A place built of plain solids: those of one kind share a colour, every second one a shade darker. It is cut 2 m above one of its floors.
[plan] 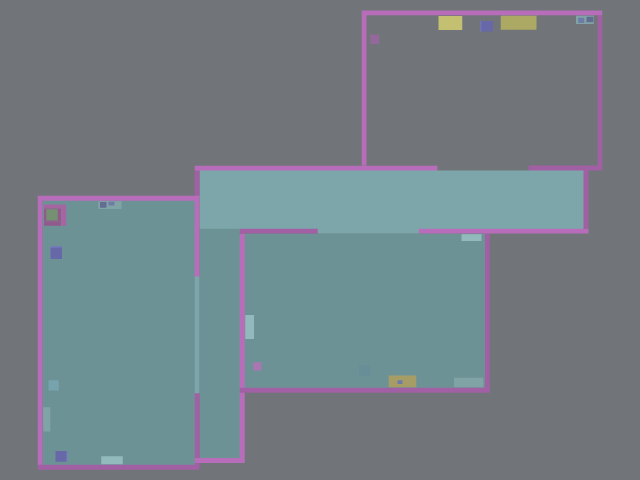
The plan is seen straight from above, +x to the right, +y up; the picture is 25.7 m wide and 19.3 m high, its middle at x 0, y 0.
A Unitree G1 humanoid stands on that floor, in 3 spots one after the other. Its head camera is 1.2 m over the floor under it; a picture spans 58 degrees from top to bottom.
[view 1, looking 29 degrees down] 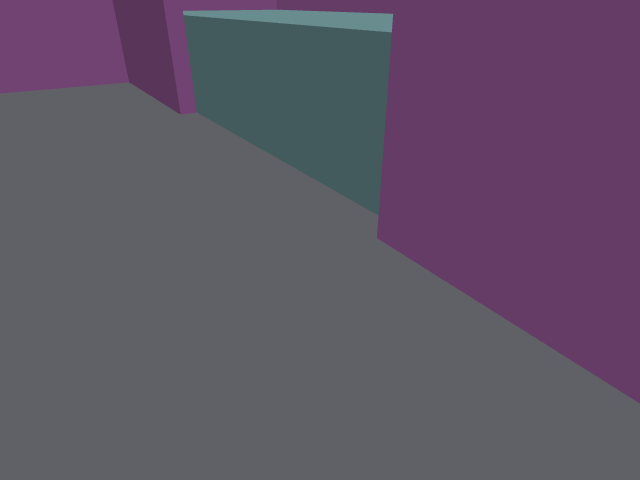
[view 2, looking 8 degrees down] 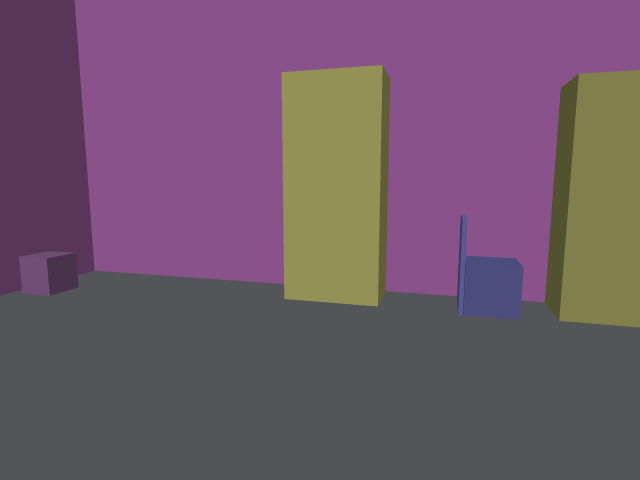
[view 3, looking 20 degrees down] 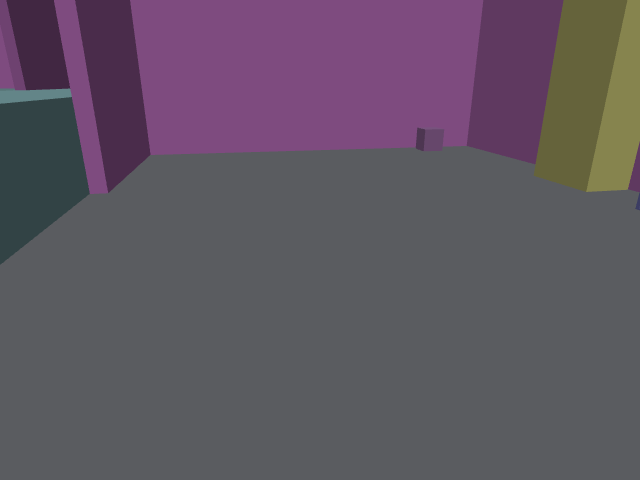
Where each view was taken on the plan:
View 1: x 3.07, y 4.46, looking -33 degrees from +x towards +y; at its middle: ground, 2.48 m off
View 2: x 6.29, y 4.46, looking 106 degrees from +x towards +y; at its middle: wardrobe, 4.19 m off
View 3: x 9.97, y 4.46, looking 169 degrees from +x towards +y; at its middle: ground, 3.51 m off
